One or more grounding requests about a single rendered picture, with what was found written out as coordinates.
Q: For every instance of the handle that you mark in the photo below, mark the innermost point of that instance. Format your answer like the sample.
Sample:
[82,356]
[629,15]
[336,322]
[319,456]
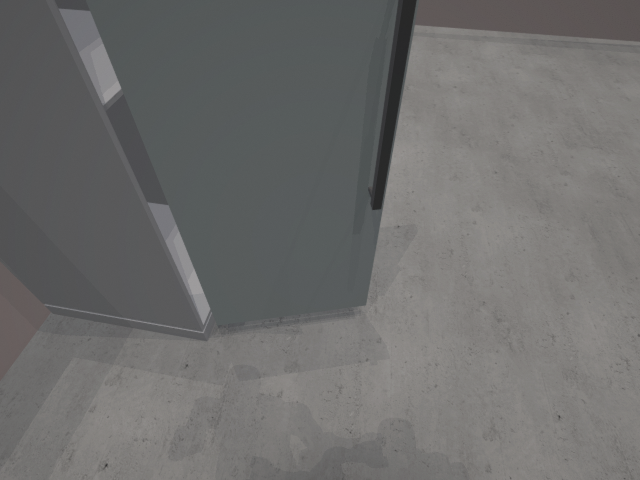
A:
[401,39]

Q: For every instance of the fridge door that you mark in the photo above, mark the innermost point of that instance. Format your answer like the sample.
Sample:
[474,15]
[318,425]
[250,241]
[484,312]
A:
[262,121]

